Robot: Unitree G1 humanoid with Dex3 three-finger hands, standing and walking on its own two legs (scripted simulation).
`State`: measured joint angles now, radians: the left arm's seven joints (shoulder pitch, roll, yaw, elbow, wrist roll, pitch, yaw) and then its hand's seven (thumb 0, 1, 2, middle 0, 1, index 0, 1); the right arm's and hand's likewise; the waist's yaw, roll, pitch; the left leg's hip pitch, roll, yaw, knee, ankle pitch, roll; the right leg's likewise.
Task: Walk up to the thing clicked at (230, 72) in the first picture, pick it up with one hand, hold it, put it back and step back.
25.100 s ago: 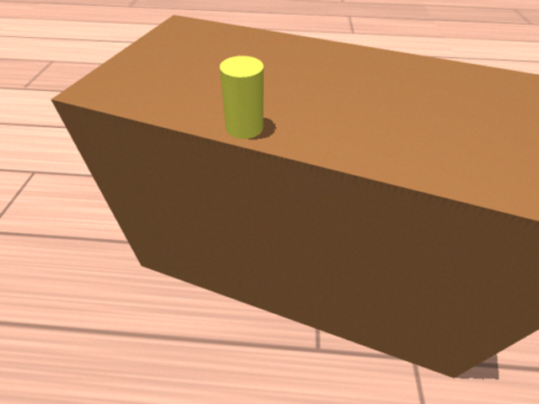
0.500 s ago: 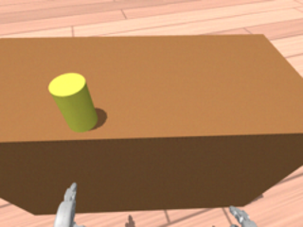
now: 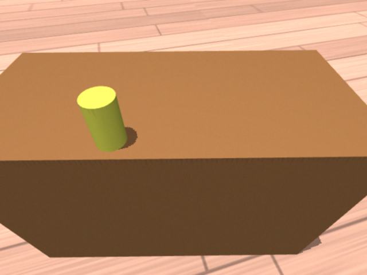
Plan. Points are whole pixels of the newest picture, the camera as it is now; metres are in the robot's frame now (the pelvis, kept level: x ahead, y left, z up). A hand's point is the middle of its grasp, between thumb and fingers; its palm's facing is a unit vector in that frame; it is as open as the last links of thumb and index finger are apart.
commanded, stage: home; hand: left
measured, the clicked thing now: (104, 120) +0.45 +0.21 +0.10
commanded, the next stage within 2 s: stand in 1.24 s
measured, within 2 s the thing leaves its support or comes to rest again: neither
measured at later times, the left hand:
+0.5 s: hand out of the picture +0.04 +0.26 -0.15, palm faces -0.05 -0.93 -0.37, open 17.5 cm
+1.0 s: hand out of the picture +0.09 +0.25 -0.15, palm faces -0.04 -0.93 -0.36, open 17.5 cm
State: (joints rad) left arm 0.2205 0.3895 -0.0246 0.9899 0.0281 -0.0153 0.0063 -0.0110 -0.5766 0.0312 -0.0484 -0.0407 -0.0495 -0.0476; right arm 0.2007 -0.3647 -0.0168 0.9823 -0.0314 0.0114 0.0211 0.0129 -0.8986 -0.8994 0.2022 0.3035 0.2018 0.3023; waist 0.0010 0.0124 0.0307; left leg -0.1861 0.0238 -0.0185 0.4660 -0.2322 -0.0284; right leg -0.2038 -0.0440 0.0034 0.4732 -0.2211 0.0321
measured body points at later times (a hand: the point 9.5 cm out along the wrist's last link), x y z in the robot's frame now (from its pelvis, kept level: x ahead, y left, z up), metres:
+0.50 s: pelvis +0.00 -0.01 +0.00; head +0.00 -0.01 +0.45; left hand +0.04 +0.30 -0.12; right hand +0.04 -0.31 -0.13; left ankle +0.02 +0.14 -0.74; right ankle +0.02 -0.14 -0.74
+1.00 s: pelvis +0.01 +0.00 +0.01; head +0.02 +0.00 +0.46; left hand +0.09 +0.30 -0.12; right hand +0.09 -0.30 -0.12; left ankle +0.02 +0.14 -0.74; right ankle +0.02 -0.14 -0.74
